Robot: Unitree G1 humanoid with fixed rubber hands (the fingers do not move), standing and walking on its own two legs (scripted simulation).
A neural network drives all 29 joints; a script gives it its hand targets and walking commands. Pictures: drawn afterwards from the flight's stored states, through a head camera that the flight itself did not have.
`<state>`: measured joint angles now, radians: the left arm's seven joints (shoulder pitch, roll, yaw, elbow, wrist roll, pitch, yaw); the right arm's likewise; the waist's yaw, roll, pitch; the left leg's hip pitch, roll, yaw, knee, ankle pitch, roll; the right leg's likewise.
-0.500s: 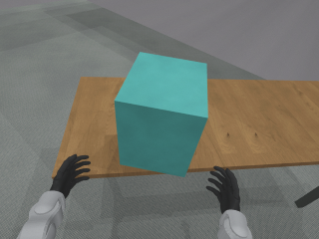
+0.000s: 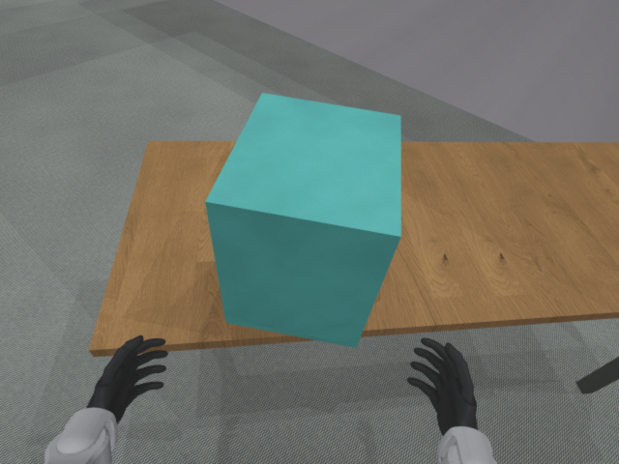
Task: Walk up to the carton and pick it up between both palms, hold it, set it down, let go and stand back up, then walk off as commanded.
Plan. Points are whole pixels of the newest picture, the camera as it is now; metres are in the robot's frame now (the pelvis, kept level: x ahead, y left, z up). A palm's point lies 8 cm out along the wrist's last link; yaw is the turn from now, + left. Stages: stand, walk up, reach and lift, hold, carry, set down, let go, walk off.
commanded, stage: set down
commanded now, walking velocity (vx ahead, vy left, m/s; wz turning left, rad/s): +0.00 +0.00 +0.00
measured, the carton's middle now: (310, 223) +0.46 -0.02 +0.03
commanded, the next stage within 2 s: let go in 1.40 s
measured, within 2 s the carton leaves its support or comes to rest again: neither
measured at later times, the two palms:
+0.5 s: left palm (109, 418) +0.19 +0.24 -0.05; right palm (472, 442) +0.15 -0.21 -0.04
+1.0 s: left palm (123, 442) +0.17 +0.23 -0.08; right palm (477, 458) +0.14 -0.23 -0.07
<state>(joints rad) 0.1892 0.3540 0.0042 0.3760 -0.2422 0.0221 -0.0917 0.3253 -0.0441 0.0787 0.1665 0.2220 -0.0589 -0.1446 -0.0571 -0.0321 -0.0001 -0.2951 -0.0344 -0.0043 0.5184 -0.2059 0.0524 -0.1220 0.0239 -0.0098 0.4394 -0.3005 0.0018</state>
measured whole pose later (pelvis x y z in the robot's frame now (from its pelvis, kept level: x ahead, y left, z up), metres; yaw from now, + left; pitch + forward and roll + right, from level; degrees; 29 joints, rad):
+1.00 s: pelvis +0.00 -0.01 +0.00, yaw +0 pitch -1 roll -1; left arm 0.21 0.29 -0.03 0.53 -0.12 0.09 0.02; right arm 0.25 -0.11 -0.04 0.58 0.11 -0.10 0.04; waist -0.06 -0.01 0.00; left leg -0.28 -0.03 0.00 0.51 -0.21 0.04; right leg -0.11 0.03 -0.01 0.44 -0.30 -0.01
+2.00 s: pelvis +0.01 -0.02 +0.00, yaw +0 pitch -1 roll -1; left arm 0.21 0.26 -0.01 0.62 -0.01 0.04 0.02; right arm 0.23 -0.20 -0.03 0.73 0.04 -0.07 0.03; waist -0.06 -0.01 0.00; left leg -0.28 -0.02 0.00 0.51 -0.22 0.03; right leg -0.11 0.04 -0.01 0.44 -0.31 -0.02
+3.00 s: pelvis -0.07 -0.10 -0.01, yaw -1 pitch -4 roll +4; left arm 0.22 0.29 0.03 0.84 -0.01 0.04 0.01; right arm 0.23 -0.38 -0.07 0.84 0.04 0.09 -0.02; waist -0.06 0.07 0.07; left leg -0.40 -0.09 -0.02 1.07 -0.41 -0.01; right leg -0.24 0.06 -0.02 0.69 -0.38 -0.12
